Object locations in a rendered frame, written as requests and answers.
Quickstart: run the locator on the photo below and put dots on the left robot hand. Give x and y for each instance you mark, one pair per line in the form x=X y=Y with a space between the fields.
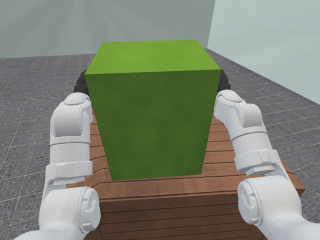
x=81 y=85

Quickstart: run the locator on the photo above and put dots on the right robot forearm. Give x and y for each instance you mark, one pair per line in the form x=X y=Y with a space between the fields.
x=254 y=154

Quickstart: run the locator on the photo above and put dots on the robot left upper arm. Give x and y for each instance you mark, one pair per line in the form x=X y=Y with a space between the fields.
x=67 y=214

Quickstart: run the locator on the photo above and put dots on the carton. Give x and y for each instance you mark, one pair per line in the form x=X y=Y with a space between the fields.
x=153 y=102

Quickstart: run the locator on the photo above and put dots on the left robot forearm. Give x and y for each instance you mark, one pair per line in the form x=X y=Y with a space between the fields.
x=69 y=141

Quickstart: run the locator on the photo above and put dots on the pedestal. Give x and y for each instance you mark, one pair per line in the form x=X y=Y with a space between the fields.
x=188 y=207

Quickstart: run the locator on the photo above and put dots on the right robot hand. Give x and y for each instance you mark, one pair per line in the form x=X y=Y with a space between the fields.
x=223 y=82

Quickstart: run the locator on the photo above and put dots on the robot right upper arm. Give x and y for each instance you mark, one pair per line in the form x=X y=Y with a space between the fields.
x=271 y=204

